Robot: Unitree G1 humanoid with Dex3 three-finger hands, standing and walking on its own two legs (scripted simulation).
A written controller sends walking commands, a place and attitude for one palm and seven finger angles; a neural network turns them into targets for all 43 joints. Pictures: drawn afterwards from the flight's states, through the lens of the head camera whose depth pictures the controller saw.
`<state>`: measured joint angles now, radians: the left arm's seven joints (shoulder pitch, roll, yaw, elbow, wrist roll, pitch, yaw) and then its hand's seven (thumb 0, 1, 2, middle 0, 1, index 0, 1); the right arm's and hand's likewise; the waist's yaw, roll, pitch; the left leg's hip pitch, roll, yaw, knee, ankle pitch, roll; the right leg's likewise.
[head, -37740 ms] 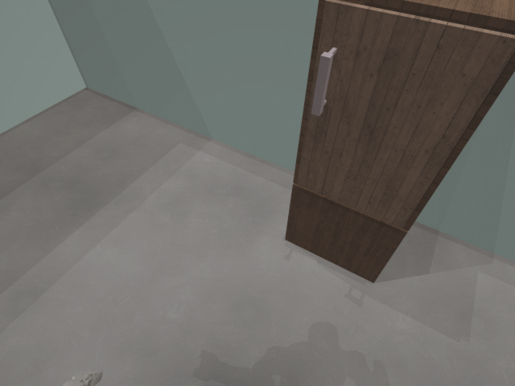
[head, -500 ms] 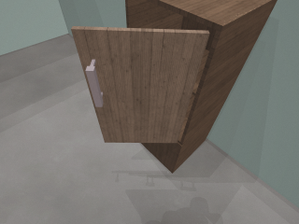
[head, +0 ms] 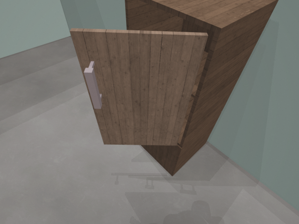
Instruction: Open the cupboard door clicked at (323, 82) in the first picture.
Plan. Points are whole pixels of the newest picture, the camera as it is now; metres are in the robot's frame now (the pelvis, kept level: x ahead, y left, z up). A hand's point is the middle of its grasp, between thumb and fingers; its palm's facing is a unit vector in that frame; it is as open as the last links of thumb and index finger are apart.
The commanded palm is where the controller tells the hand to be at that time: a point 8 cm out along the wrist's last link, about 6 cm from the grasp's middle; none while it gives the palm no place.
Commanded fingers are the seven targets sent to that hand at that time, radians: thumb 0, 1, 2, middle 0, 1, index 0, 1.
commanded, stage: raise the hand with hooked fingers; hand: left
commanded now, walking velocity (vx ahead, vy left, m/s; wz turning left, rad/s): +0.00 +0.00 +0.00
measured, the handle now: (95, 85) +0.51 +0.21 +0.07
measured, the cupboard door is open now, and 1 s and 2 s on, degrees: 47 47 47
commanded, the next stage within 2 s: move the hooked fingers beside the handle in 2.00 s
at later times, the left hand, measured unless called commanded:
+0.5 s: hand (77, 214) +0.15 +0.18 -0.01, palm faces +0.15 -0.99 -0.08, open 9.6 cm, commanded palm +0.14 +0.24 +0.00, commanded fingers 0.00 0.18 0.59 -0.25 -0.76 -0.25 -0.76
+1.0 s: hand (61, 176) +0.22 +0.23 +0.04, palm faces +0.08 -1.00 -0.05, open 12.6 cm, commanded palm +0.19 +0.28 +0.05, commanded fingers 0.00 -0.41 0.34 -0.29 -1.14 -0.29 -1.14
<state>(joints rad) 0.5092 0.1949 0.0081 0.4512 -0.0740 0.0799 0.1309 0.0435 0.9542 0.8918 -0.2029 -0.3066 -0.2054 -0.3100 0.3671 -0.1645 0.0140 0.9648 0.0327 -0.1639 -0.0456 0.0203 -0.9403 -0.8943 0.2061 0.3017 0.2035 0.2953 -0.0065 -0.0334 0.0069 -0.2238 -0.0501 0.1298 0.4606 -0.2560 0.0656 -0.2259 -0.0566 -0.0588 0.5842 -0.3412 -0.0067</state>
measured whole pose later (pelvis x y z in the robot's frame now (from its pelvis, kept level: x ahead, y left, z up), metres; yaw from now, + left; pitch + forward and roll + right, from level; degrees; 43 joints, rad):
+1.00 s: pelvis -0.02 -0.02 -0.03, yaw +3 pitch +8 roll -1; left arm 0.20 0.32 0.33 0.16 -0.36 -0.31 -0.38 0.00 -0.18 0.44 -0.28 -1.00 -0.28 -1.00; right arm 0.28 -0.30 0.00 0.61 0.05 -0.25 -0.08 0.01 -0.91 -0.90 0.20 0.30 0.20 0.30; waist -0.01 0.02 -0.06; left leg -0.57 0.01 0.06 0.82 -0.38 0.05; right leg -0.51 0.02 -0.09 0.78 -0.41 -0.04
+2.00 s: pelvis -0.02 -0.02 -0.01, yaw +3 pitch +2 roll -1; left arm -0.09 0.43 0.43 0.37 -0.33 -0.12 -0.46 -0.01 -0.50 0.30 -0.30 -1.20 -0.30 -1.20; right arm 0.27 -0.28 0.06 0.62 0.06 -0.24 -0.10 0.01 -0.91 -0.89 0.21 0.30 0.20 0.30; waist 0.01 0.04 -0.03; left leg -0.39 -0.01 0.05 0.63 -0.29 0.05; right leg -0.32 0.02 -0.10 0.60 -0.32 -0.04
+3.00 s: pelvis -0.02 -0.01 -0.02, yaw +2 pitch +8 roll -2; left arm -0.48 0.50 0.43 0.80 -0.26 -0.20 -0.46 -0.01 -0.50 0.30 -0.30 -1.20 -0.30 -1.20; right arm 0.33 -0.29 0.05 0.62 0.06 -0.12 -0.08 0.01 -0.91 -0.89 0.21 0.30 0.20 0.30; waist -0.05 0.02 -0.06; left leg -0.52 0.00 0.07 0.70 -0.32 0.06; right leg -0.45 0.02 -0.08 0.65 -0.34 -0.02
